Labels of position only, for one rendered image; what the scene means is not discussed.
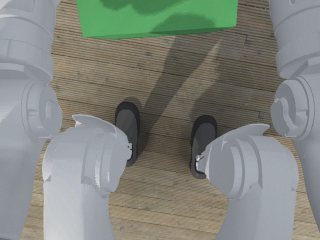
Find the left robot upper arm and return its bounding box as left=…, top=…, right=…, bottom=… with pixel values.
left=0, top=79, right=63, bottom=240

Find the right robot upper arm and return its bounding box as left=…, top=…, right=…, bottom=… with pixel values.
left=270, top=73, right=320, bottom=232

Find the right robot shin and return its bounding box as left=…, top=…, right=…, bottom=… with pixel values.
left=196, top=123, right=299, bottom=191

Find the left robot thigh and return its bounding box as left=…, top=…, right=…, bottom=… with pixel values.
left=43, top=126, right=123, bottom=240

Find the robot right forearm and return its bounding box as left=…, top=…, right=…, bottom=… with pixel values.
left=268, top=0, right=320, bottom=80

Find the robot left forearm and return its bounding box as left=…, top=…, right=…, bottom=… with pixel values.
left=0, top=0, right=61, bottom=84

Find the carton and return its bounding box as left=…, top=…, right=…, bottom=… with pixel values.
left=76, top=0, right=238, bottom=40

